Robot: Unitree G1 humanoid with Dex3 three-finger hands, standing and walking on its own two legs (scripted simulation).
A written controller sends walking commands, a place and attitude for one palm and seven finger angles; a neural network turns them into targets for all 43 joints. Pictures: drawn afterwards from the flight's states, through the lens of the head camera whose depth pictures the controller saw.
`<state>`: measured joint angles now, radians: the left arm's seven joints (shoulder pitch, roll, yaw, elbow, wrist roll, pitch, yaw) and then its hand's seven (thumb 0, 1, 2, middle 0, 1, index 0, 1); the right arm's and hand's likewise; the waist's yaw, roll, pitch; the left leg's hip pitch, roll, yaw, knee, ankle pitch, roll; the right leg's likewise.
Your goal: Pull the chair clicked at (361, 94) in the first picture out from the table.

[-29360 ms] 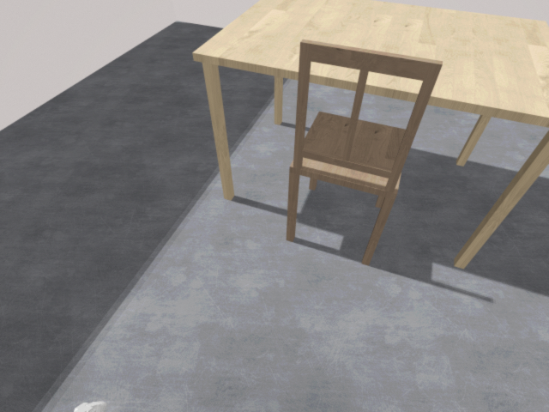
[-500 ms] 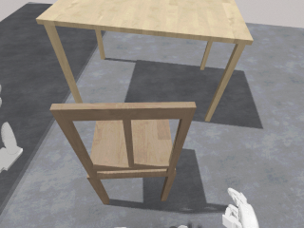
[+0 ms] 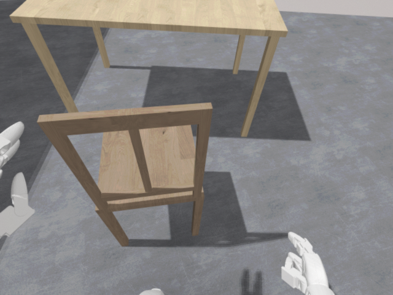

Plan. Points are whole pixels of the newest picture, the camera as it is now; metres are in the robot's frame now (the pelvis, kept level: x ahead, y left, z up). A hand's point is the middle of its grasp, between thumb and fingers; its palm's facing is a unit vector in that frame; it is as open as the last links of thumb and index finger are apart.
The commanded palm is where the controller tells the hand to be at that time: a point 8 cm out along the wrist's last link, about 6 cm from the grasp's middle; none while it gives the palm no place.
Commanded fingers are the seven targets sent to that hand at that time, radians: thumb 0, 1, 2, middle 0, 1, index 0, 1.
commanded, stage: step back with the hand held close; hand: left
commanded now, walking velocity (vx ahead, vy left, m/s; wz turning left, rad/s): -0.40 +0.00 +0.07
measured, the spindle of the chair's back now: (142, 164) +0.45 +0.17 -0.09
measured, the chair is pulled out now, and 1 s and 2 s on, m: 0.58 0.58 0.58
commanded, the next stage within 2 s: stop stepping back and stand still in 0.02 s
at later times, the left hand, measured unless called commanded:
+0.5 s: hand out of the picture +0.06 +0.24 +0.16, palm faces +0.50 -0.78 -0.38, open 7.4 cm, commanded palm -0.01 +0.28 +0.17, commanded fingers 0.00 0.90 0.90 -0.20 -0.30 -0.20 -0.30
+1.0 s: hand out of the picture +0.02 +0.23 +0.16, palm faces +0.45 -0.79 -0.42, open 7.4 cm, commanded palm -0.04 +0.27 +0.17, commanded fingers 0.00 0.90 0.90 -0.20 -0.30 -0.20 -0.30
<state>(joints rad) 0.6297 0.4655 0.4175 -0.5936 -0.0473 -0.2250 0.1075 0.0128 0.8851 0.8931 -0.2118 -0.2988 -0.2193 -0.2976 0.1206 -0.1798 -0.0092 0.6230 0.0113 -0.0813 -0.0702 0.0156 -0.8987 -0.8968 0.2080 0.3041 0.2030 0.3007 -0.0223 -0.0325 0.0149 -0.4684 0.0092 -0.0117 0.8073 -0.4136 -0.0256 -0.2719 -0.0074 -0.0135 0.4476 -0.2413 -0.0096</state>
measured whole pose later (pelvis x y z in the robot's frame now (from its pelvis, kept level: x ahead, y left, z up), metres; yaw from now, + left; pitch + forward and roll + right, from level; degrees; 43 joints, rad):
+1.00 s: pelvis -0.17 -0.03 -0.01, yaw +2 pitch -3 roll +0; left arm 0.55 0.39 0.40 -0.48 -0.03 -0.20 0.15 0.01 0.89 0.89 -0.21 -0.30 -0.22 -0.30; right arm 0.25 -0.19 -0.01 0.65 0.01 -0.13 -0.08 0.02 -0.90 -0.90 0.20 0.30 0.20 0.30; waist -0.02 -0.04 0.00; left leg -0.26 -0.01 0.07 0.55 -0.24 0.04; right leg -0.23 -0.04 -0.06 0.63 -0.40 -0.01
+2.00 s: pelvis -0.17 -0.06 +0.00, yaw +4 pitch -3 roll +0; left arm 0.32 0.08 -0.02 1.11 0.00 0.00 0.04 0.01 0.91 0.89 -0.20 -0.30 -0.20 -0.29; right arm 0.35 -0.08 0.01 1.11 -0.01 0.01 -0.03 0.01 -0.91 -0.90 0.20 0.30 0.20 0.30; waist -0.01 0.03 0.05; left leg -0.22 0.01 0.02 0.45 -0.19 0.00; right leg -0.15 0.00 -0.11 0.45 -0.26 -0.04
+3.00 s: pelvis -0.16 -0.07 +0.00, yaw +5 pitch -3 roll +0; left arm 0.32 0.10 0.00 1.10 0.00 0.00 0.04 0.00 0.91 0.89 -0.20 -0.30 -0.20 -0.29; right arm 0.33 -0.09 0.00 1.12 -0.01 0.00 -0.04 0.01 -0.91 -0.90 0.20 0.30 0.20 0.30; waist 0.00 0.02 0.07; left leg -0.20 0.02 0.00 0.45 -0.20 -0.02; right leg -0.13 0.02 -0.12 0.43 -0.26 -0.06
